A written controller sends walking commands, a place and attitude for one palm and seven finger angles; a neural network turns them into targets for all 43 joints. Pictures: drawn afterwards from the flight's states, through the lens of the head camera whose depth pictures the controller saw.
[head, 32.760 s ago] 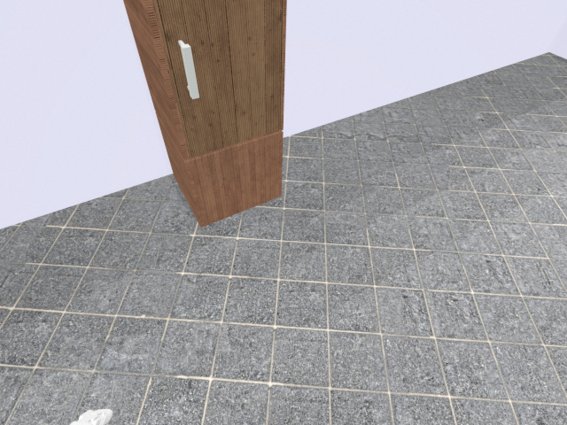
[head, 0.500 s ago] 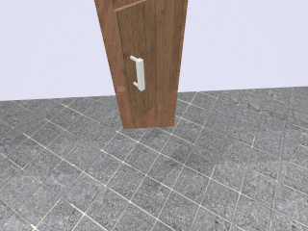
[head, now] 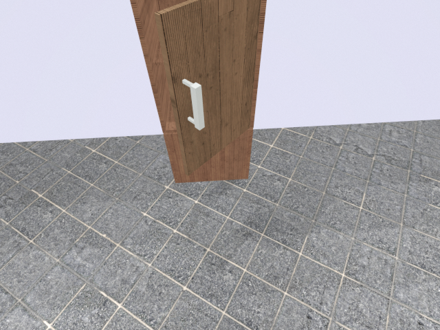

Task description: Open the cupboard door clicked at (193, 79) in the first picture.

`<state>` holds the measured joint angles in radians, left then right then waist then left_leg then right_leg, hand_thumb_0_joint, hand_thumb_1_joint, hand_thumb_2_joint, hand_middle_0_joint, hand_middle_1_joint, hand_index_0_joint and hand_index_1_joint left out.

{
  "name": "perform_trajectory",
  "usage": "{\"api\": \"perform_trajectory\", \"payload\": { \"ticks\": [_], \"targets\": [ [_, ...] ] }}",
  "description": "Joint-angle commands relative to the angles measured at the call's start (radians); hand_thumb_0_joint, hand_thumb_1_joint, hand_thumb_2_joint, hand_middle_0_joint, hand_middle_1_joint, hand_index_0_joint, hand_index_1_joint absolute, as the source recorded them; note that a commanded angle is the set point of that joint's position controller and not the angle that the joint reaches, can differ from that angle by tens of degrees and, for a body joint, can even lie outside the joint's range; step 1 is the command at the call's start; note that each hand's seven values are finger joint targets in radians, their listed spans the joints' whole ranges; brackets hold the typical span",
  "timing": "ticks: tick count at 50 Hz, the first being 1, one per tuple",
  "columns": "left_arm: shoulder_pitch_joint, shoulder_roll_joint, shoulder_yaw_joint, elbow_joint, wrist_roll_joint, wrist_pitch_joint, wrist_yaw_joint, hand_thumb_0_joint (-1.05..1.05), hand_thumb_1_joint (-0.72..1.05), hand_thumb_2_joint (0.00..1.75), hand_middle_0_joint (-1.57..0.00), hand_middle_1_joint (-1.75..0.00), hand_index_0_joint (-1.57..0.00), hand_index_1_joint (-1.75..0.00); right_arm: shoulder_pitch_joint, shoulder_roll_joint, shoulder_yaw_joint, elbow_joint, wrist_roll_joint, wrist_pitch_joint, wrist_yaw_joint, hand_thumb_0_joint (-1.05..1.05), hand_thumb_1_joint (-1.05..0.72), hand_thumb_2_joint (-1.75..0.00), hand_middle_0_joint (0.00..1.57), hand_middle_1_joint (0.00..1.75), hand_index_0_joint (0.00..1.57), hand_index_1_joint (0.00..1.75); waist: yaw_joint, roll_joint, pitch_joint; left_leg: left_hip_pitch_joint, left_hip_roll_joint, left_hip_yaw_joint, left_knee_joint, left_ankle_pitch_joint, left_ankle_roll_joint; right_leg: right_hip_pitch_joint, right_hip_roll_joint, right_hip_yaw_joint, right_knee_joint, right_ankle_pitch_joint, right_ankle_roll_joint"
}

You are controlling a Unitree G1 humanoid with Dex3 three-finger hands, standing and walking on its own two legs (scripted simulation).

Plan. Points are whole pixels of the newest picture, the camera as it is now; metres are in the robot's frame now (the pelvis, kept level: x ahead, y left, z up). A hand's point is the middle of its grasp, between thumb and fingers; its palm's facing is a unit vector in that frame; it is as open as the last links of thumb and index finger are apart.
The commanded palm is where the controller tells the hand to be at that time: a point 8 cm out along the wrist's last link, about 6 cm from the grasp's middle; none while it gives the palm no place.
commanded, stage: look to check the result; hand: left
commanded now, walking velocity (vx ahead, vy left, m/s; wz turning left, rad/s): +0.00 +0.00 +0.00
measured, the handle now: (193, 104) +0.72 +0.13 -0.02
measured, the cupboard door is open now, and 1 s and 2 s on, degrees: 43 43 43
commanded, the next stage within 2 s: walk to a spot facing it in 0.06 s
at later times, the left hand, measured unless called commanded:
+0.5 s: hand out of the picture +0.06 +0.22 -0.18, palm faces -0.08 -0.96 -0.25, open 7.4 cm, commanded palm none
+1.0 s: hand out of the picture +0.11 +0.17 -0.18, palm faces -0.34 -0.90 -0.27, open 7.4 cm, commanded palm none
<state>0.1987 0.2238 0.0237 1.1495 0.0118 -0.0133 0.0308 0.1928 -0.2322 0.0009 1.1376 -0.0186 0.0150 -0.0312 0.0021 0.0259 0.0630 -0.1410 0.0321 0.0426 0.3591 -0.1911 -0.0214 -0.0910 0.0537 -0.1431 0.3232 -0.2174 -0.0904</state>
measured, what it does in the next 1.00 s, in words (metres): steps on the spot, turning right: right foot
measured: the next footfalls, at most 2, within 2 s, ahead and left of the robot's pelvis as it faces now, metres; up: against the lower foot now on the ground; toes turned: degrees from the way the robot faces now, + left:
right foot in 0.76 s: -0.01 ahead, -0.13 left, +0.00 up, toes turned -15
left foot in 1.10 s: +0.08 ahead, +0.11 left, +0.00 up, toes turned -26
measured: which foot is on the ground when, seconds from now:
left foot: down 0.00-0.76, up 0.78-1.00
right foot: down 0.00-0.54, up 0.56-0.74, down 0.76-1.00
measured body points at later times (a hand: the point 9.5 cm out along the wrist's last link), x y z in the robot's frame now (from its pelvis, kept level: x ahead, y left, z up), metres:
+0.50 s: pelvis +0.00 +0.02 -0.01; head +0.03 +0.01 +0.44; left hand +0.07 +0.27 -0.16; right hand +0.01 -0.23 -0.17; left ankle +0.00 +0.13 -0.75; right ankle -0.02 -0.05 -0.75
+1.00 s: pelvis -0.01 -0.01 -0.01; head +0.05 -0.03 +0.43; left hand +0.13 +0.22 -0.16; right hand +0.01 -0.30 -0.15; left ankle +0.02 +0.13 -0.70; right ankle -0.05 -0.12 -0.75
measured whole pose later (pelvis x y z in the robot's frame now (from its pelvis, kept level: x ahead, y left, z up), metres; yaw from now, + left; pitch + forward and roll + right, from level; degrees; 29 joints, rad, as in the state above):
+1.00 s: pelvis -0.01 -0.01 -0.01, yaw -23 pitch +2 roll +1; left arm 0.20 0.23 0.07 0.94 0.03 0.05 0.01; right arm 0.06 -0.23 -0.06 0.90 0.00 0.04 -0.03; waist 0.03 -0.03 0.13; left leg -0.43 0.04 0.03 0.89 -0.46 -0.07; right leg -0.31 0.05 0.14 0.53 -0.25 -0.02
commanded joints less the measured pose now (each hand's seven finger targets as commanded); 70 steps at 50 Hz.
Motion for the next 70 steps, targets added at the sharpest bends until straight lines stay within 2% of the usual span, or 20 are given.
{"api": "perform_trajectory", "payload": {
  "ticks": [1, 23, 27, 29, 36, 37, 38, 39, 40, 44, 51, 53, 54, 55, 56, 61, 66, 68, 69, 70],
  "targets": [
    [0.004, 0.174, 0.026, -0.041, -0.005, -0.02, 0.006, 0.0, 0.9, 0.9, -0.2, -0.3, -0.2, -0.3, 0.028, -0.139, -0.024, -0.036, 0.001, -0.015, -0.004, 0.0, -0.9, -0.9, 0.2, 0.3, 0.2, 0.3, -0.01, -0.029, -0.03, 0.0, 0.079, -0.075, -0.031, 0.114, 0.041, 0.008, -0.204, 0.186, -0.091, 0.223, 0.078],
    [-0.002, 0.162, 0.067, -0.158, 0.01, 0.045, -0.012, 0.0, 0.9, 0.9, -0.2, -0.3, -0.2, -0.3, 0.061, -0.106, -0.059, -0.125, -0.001, 0.017, -0.022, 0.0, -0.9, -0.9, 0.2, 0.3, 0.2, 0.3, -0.022, -0.052, -0.025, -0.027, 0.117, 0.025, 0.126, -0.004, 0.024, -0.162, -0.2, 0.332, 0.057, 0.248, -0.007],
    [-0.038, 0.104, 0.065, -0.213, 0.009, 0.054, -0.029, 0.0, 0.9, 0.9, -0.2, -0.3, -0.2, -0.3, 0.093, -0.168, -0.077, -0.143, -0.012, 0.004, -0.027, 0.0, -0.9, -0.9, 0.2, 0.3, 0.2, 0.3, -0.03, 0.195, -0.02, 0.03, 0.346, -0.177, -0.069, 0.076, 0.15, -0.328, -0.043, 0.186, 0.403, -0.083, 0.059],
    [-0.058, 0.104, 0.076, -0.243, 0.014, 0.068, -0.038, 0.0, 0.9, 0.9, -0.2, -0.3, -0.2, -0.3, 0.104, -0.175, -0.078, -0.152, -0.017, -0.01, -0.03, 0.0, -0.9, -0.9, 0.2, 0.3, 0.2, 0.3, -0.024, 0.161, -0.042, 0.038, 0.436, -0.205, -0.108, 0.179, 0.228, -0.397, -0.058, 0.187, 0.695, -0.346, 0.077],
    [0.054, 0.076, 0.078, -0.229, 0.011, 0.053, -0.051, 0.0, 0.9, 0.9, -0.2, -0.3, -0.2, -0.3, 0.004, -0.19, -0.093, -0.197, -0.014, -0.005, -0.015, 0.0, -0.9, -0.9, 0.2, 0.3, 0.2, 0.3, 0.046, 0.071, -0.098, -0.045, 0.291, 0.094, 0.176, 0.214, 0.076, -0.116, -0.066, 0.078, 0.231, -0.057, 0.086],
    [0.099, 0.144, 0.089, -0.218, 0.019, 0.042, -0.043, 0.0, 0.9, 0.9, -0.2, -0.3, -0.2, -0.3, -0.002, -0.163, -0.095, -0.215, -0.002, 0.0, -0.01, 0.0, -0.9, -0.9, 0.2, 0.3, 0.2, 0.3, 0.063, -0.103, -0.095, -0.139, 0.201, 0.145, 0.347, 0.056, 0.016, -0.039, -0.13, 0.209, 0.065, 0.156, 0.056],
    [0.125, 0.261, 0.113, -0.217, 0.028, 0.032, -0.025, 0.0, 0.9, 0.9, -0.2, -0.3, -0.2, -0.3, -0.036, -0.083, -0.085, -0.264, 0.006, 0.004, -0.002, 0.0, -0.9, -0.9, 0.2, 0.3, 0.2, 0.3, 0.08, -0.402, -0.072, -0.395, 0.046, 0.175, 0.573, -0.405, -0.043, 0.042, -0.383, 0.6, -0.017, 0.43, -0.051],
    [0.158, 0.278, 0.116, -0.213, 0.012, 0.033, -0.016, 0.0, 0.9, 0.9, -0.2, -0.3, -0.2, -0.3, -0.075, -0.102, -0.083, -0.278, 0.006, 0.016, -0.002, 0.0, -0.9, -0.9, 0.2, 0.3, 0.2, 0.3, 0.107, -0.339, -0.062, -0.427, 0.041, 0.031, 0.739, -0.465, -0.035, 0.013, -0.434, 0.648, -0.012, 0.483, -0.137],
    [0.113, 0.276, 0.111, -0.227, 0.011, 0.035, -0.016, 0.0, 0.9, 0.9, -0.2, -0.3, -0.2, -0.3, -0.061, -0.098, -0.085, -0.275, 0.011, 0.02, 0.005, 0.0, -0.9, -0.9, 0.2, 0.3, 0.2, 0.3, 0.07, -0.258, -0.039, -0.43, 0.065, -0.011, 0.795, -0.415, -0.031, -0.065, -0.414, 0.609, -0.023, 0.253, -0.165],
    [0.021, 0.204, 0.099, -0.269, 0.018, 0.03, 0.0, 0.0, 0.9, 0.9, -0.2, -0.3, -0.2, -0.3, -0.095, -0.072, -0.08, -0.28, 0.011, 0.013, 0.002, 0.0, -0.9, -0.9, 0.2, 0.3, 0.2, 0.3, 0.023, -0.162, -0.102, -0.39, 0.045, -0.039, 0.711, -0.298, -0.047, -0.033, -0.286, 0.518, 0.084, 0.499, -0.121],
    [-0.014, 0.215, 0.103, -0.284, 0.016, 0.043, -0.014, 0.0, 0.9, 0.9, -0.2, -0.3, -0.2, -0.3, -0.032, -0.07, -0.076, -0.29, 0.022, 0.001, -0.007, 0.0, -0.9, -0.9, 0.2, 0.3, 0.2, 0.3, -0.015, -0.165, -0.122, -0.133, -0.027, -0.025, 0.263, -0.15, -0.032, -0.137, -0.202, 0.556, 0.126, 0.404, -0.058],
    [-0.046, 0.156, 0.09, -0.308, 0.002, 0.05, -0.02, 0.0, 0.9, 0.9, -0.2, -0.3, -0.2, -0.3, 0.054, -0.148, -0.089, -0.271, 0.016, -0.017, -0.018, 0.0, -0.9, -0.9, 0.2, 0.3, 0.2, 0.3, -0.062, -0.012, -0.15, 0.132, 0.108, -0.149, -0.004, -0.052, 0.009, -0.357, -0.086, 0.457, 0.256, 0.154, 0.039],
    [-0.039, 0.097, 0.076, -0.335, -0.008, 0.052, -0.036, 0.0, 0.9, 0.9, -0.2, -0.3, -0.2, -0.3, 0.067, -0.253, -0.107, -0.283, -0.004, -0.025, -0.021, 0.0, -0.9, -0.9, 0.2, 0.3, 0.2, 0.3, -0.061, 0.308, -0.138, 0.179, 0.393, -0.438, -0.106, 0.041, 0.114, -0.519, 0.035, 0.279, 0.498, -0.307, 0.107],
    [-0.085, 0.137, 0.08, -0.345, 0.005, 0.054, -0.04, 0.0, 0.9, 0.9, -0.2, -0.3, -0.2, -0.3, 0.075, -0.275, -0.106, -0.286, -0.012, -0.019, -0.026, 0.0, -0.9, -0.9, 0.2, 0.3, 0.2, 0.3, -0.075, 0.241, -0.101, 0.065, 0.484, -0.479, -0.096, 0.152, 0.201, -0.508, -0.006, 0.237, 0.708, -0.417, 0.128],
    [-0.066, 0.143, 0.089, -0.352, 0.008, 0.053, -0.048, 0.0, 0.9, 0.9, -0.2, -0.3, -0.2, -0.3, 0.017, -0.245, -0.095, -0.316, -0.019, -0.017, -0.028, 0.0, -0.9, -0.9, 0.2, 0.3, 0.2, 0.3, -0.032, 0.137, -0.066, -0.03, 0.459, -0.401, -0.082, 0.181, 0.23, -0.484, -0.048, 0.231, 0.802, -0.368, 0.138],
    [-0.057, 0.098, 0.078, -0.329, 0.007, 0.064, -0.071, 0.0, 0.9, 0.9, -0.2, -0.3, -0.2, -0.3, -0.015, -0.175, -0.076, -0.325, -0.02, -0.022, -0.022, 0.0, -0.9, -0.9, 0.2, 0.3, 0.2, 0.3, 0.003, 0.201, -0.091, 0.036, 0.252, -0.054, 0.036, 0.478, 0.133, -0.457, -0.066, 0.134, 0.76, -0.253, 0.158],
    [-0.108, 0.09, 0.062, -0.349, 0.005, 0.049, -0.079, 0.0, 0.9, 0.9, -0.2, -0.3, -0.2, -0.3, 0.066, -0.217, -0.095, -0.3, -0.017, -0.014, -0.009, 0.0, -0.9, -0.9, 0.2, 0.3, 0.2, 0.3, -0.039, 0.222, -0.142, 0.095, 0.274, 0.0, 0.107, 0.514, 0.114, -0.308, -0.043, 0.045, 0.419, -0.227, 0.133],
    [-0.06, 0.11, 0.067, -0.336, 0.003, 0.042, -0.077, 0.0, 0.9, 0.9, -0.2, -0.3, -0.2, -0.3, 0.057, -0.226, -0.101, -0.298, -0.01, -0.011, -0.004, 0.0, -0.9, -0.9, 0.2, 0.3, 0.2, 0.3, -0.009, 0.202, -0.152, 0.046, 0.269, 0.025, 0.187, 0.485, 0.073, -0.17, -0.032, 0.04, 0.232, -0.087, 0.111],
    [0.018, 0.14, 0.075, -0.311, 0.006, 0.038, -0.073, 0.0, 0.9, 0.9, -0.2, -0.3, -0.2, -0.3, 0.042, -0.219, -0.1, -0.308, -0.004, -0.01, 0.0, 0.0, -0.9, -0.9, 0.2, 0.3, 0.2, 0.3, 0.033, 0.115, -0.176, -0.053, 0.238, 0.064, 0.296, 0.337, 0.033, -0.004, -0.046, 0.062, 0.105, 0.041, 0.089],
    [0.106, 0.253, 0.098, -0.284, 0.019, 0.028, -0.06, 0.0, 0.9, 0.9, -0.2, -0.3, -0.2, -0.3, 0.024, -0.149, -0.088, -0.336, 0.011, -0.01, 0.007, 0.0, -0.9, -0.9, 0.2, 0.3, 0.2, 0.3, 0.076, -0.18, -0.223, -0.305, 0.13, 0.157, 0.518, -0.043, -0.027, 0.219, -0.268, 0.365, 0.016, 0.211, 0.007]
  ]
}}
